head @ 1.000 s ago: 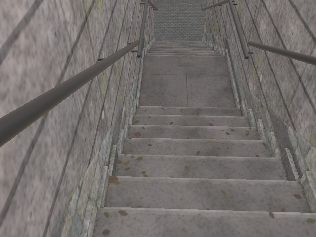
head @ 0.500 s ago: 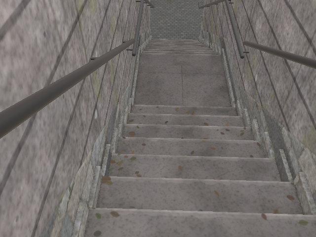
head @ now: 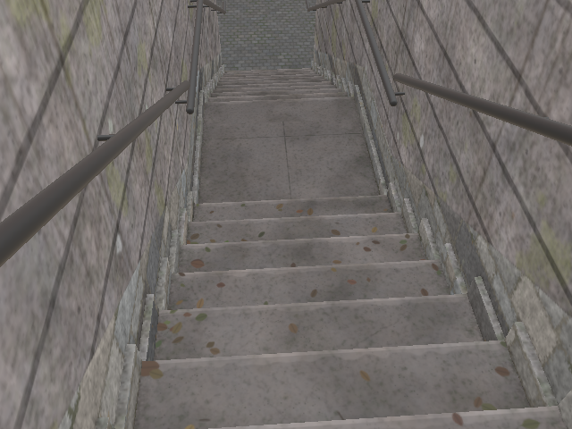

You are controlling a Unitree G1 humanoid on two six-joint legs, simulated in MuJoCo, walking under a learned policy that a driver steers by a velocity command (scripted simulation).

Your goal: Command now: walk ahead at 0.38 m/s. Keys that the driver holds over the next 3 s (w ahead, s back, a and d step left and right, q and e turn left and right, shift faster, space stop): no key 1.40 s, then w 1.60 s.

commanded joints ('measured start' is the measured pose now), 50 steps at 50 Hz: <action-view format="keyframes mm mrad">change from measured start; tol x32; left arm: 1 -217 88 22 -138 0 -29 -7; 9 524 139 43 137 -23 -7 17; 17 123 69 -31 -53 -7 -72 54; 50 255 0 -42 71 -46 2 57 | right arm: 1 48 -117 -33 -23 -7 -20 -38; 50 -221 -23 20 -16 20 106 43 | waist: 1 -23 92 223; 11 105 -291 -271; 18 15 -20 130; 50 113 19 114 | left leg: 1 48 223 -197 93 183 194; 6 -434 76 -16 365 -30 98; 11 -902 -108 -103 1740 -567 21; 24 -60 1 19 605 369 45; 26 -236 -4 21 225 31 42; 30 -324 239 -245 -41 475 122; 50 -225 113 -64 -68 299 17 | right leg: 1 -328 -86 116 -236 251 19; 9 877 -41 -129 -583 642 15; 11 1194 -434 194 -120 1506 -101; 15 376 -405 313 -549 117 -348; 25 -48 -189 26 -442 93 -216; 30 272 1 -28 -405 -336 -56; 50 432 -68 60 -606 -186 -72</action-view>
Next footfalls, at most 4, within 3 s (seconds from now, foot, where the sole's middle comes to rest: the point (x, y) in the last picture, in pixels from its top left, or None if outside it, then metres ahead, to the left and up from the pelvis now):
0.18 right None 0.25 -0.18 -0.93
0.54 left None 0.26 0.02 -0.93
1.92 left None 0.43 0.07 -0.95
2.04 left None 0.50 0.11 -1.10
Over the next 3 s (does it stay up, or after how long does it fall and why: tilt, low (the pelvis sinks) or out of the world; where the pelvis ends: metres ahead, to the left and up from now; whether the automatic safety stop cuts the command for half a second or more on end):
stays up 0.98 0.05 -0.55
